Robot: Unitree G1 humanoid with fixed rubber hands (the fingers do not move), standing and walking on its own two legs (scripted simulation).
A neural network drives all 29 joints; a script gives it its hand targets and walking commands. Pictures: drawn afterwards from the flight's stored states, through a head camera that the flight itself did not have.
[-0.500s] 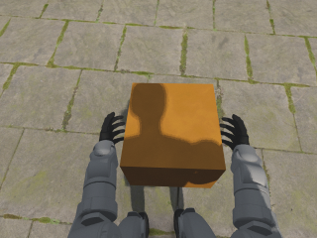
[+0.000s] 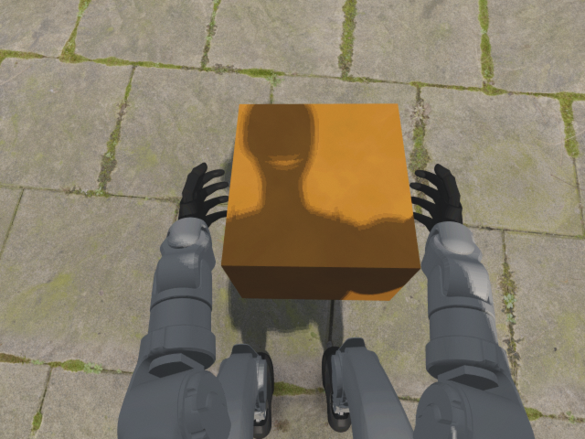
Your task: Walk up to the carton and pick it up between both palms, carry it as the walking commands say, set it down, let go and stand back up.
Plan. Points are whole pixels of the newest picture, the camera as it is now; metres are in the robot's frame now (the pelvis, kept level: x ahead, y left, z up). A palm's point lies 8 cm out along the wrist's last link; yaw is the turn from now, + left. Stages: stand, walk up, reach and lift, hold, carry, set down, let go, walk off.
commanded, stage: set down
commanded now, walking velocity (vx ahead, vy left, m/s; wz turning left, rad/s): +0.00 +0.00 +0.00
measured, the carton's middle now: (316, 205) +0.46 -0.04 -0.18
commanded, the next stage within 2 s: none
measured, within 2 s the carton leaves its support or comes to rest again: neither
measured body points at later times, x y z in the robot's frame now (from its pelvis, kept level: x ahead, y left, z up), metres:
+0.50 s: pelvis -0.01 +0.00 -0.08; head +0.23 -0.01 +0.30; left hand +0.45 +0.14 -0.17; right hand +0.43 -0.21 -0.16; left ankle +0.06 +0.11 -0.62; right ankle +0.07 -0.10 -0.62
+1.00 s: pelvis -0.03 +0.00 -0.15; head +0.26 +0.00 +0.20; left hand +0.48 +0.13 -0.26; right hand +0.46 -0.21 -0.25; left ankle +0.06 +0.11 -0.62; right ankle +0.07 -0.11 -0.62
